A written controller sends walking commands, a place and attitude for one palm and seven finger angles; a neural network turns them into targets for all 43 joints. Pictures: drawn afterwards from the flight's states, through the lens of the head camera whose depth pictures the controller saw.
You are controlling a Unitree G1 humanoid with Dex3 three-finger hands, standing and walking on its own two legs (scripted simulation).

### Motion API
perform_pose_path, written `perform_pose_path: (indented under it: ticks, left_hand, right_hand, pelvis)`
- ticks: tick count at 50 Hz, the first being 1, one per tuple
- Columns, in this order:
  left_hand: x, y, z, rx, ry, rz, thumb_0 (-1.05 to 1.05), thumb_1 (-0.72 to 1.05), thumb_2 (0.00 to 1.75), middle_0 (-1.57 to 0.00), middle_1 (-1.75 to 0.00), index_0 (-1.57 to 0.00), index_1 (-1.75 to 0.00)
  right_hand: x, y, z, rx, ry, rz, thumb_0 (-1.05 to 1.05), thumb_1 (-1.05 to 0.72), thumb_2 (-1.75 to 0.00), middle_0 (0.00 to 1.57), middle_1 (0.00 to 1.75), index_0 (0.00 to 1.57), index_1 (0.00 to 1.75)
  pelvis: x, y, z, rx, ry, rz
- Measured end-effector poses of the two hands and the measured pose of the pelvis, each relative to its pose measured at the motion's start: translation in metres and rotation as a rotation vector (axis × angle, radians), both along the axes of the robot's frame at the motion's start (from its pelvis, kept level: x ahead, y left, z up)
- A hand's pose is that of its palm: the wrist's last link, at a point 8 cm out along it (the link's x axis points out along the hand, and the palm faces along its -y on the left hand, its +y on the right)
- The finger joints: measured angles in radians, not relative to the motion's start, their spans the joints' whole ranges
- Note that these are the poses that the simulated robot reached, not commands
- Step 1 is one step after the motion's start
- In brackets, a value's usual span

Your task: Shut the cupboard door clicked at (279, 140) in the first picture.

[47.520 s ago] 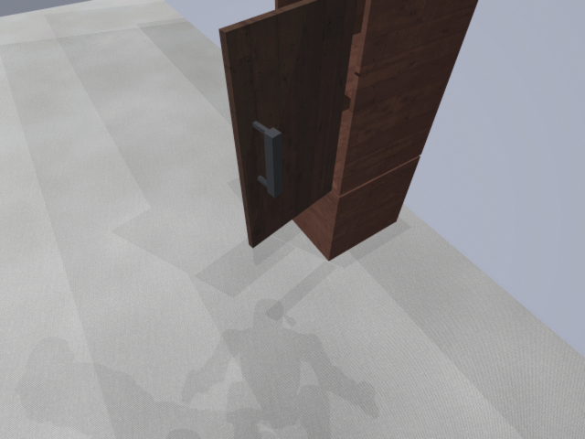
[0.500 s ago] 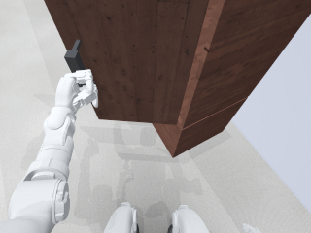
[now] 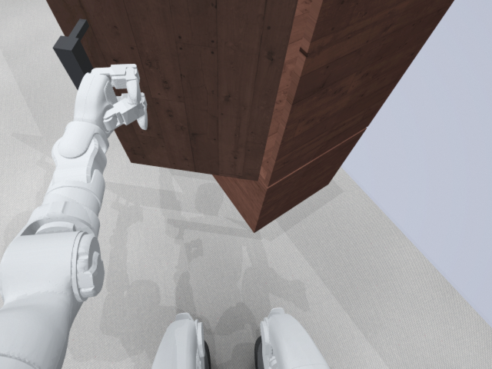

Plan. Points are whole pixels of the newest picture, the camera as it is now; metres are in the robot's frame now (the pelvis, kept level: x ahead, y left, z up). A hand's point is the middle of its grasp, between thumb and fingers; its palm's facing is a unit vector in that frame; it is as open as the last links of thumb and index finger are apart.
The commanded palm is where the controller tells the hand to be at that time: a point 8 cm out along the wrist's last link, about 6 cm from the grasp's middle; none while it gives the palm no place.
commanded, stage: push the door shut along its arc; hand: left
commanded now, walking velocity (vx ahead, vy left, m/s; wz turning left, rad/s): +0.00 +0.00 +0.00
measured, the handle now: (95, 79) +0.58 +0.21 +0.08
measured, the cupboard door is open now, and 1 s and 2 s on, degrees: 48 30 27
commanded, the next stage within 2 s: pull the fist back off the door in 0.92 s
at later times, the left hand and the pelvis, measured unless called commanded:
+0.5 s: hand (149, 82) +0.55 +0.12 +0.09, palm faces -0.28 -0.96 -0.02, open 2.9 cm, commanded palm +0.56 +0.15 +0.08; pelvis +0.00 -0.01 -0.01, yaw -1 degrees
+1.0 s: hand (168, 62) +0.60 +0.09 +0.09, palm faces -0.37 -0.93 -0.03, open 3.4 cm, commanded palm +0.62 +0.09 +0.08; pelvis +0.00 +0.00 -0.03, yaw -2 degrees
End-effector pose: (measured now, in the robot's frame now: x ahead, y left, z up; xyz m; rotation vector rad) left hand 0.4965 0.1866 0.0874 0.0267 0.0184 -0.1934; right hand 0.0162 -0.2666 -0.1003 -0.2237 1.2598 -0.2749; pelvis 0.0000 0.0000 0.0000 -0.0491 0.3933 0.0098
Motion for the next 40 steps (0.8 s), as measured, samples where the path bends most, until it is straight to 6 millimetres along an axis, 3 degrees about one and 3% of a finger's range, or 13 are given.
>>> perform_pose_path:
  ticks: [16,30,40]
  left_hand:
    - [0.039,-0.013,0.004,0.011,0.007,-0.054,0.02,0.90,0.91,-1.30,-1.50,-1.30,-1.50]
    - [0.063,-0.014,0.004,0.006,0.033,-0.118,0.01,0.89,0.93,-1.30,-1.50,-1.30,-1.50]
    - [0.082,-0.026,0.005,0.010,0.033,-0.156,0.01,0.94,0.96,-1.30,-1.50,-1.30,-1.50]
  right_hand:
    - [-0.028,-0.003,-0.006,0.008,0.081,-0.060,0.00,-0.91,-0.89,0.20,0.30,0.20,0.30]
    - [-0.027,-0.012,-0.007,-0.058,0.083,-0.039,0.00,-0.91,-0.89,0.20,0.30,0.20,0.30]
    - [-0.042,-0.002,-0.012,-0.070,0.119,-0.048,0.00,-0.91,-0.89,0.20,0.30,0.20,0.30]
  pelvis:
    - [0.004,-0.007,-0.009,0.000,0.050,-0.022]
    - [0.000,-0.008,-0.020,-0.024,0.087,-0.009]
    - [-0.003,-0.001,-0.029,-0.037,0.121,-0.010]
